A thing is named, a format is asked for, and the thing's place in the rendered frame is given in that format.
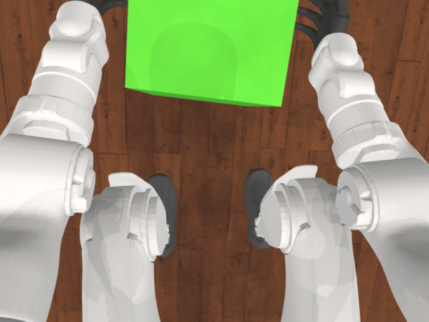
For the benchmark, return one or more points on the robot left forearm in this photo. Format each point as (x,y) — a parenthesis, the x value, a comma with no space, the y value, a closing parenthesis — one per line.
(65,86)

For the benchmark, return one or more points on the robot right shin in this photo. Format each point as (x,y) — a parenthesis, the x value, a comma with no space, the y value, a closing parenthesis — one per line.
(303,171)

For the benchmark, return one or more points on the left robot foot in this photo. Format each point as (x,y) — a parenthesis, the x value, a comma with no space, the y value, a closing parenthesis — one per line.
(165,188)

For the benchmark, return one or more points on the right robot upper arm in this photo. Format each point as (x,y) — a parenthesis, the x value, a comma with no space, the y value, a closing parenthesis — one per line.
(388,201)

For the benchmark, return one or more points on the right robot hand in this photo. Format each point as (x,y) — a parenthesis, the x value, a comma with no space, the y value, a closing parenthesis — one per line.
(335,19)

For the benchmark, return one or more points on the carton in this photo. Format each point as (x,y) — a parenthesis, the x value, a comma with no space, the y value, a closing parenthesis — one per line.
(223,51)

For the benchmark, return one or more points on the left robot hand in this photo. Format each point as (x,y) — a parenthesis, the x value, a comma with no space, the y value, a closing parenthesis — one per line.
(104,5)

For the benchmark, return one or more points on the robot right forearm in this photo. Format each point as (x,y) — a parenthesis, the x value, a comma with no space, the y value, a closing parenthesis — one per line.
(354,114)

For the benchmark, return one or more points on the left robot upper arm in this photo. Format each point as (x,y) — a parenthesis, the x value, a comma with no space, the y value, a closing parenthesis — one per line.
(43,182)

